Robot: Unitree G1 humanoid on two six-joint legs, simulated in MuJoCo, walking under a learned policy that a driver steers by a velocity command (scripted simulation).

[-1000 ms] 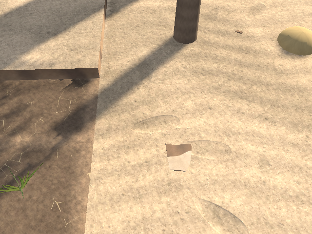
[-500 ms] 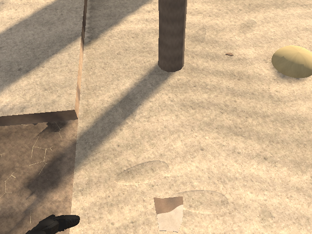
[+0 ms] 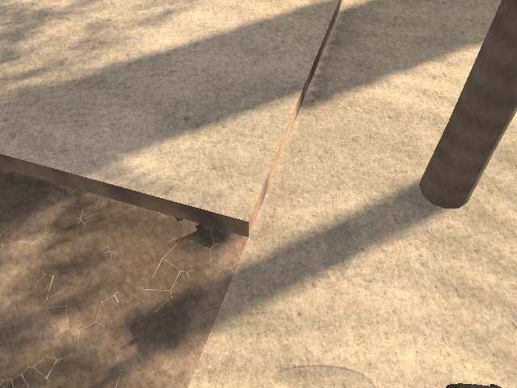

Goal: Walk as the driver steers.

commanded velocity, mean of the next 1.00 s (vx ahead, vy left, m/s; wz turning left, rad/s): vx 0.19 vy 0.00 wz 0.27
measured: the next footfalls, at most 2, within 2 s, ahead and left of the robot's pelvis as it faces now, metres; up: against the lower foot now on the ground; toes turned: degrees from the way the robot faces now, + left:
left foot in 0.02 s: +0.17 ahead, +0.10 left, +0.00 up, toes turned +4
right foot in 0.48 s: +0.43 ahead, -0.05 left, +0.00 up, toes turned +15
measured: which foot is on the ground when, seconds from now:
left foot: up 0.00-0.00, down 0.02-0.50, up 0.52-0.74, down 0.76-1.00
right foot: down 0.00-0.04, up 0.06-0.46, down 0.48-1.00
